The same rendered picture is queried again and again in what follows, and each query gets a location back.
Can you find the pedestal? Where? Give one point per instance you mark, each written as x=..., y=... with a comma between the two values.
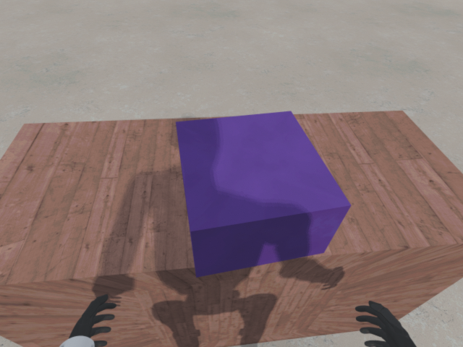
x=90, y=208

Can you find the robot right hand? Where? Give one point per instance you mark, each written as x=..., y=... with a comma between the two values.
x=390, y=329

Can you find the robot left hand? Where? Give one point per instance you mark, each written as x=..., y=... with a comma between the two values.
x=84, y=325

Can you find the carton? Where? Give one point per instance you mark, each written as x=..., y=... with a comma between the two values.
x=256, y=190

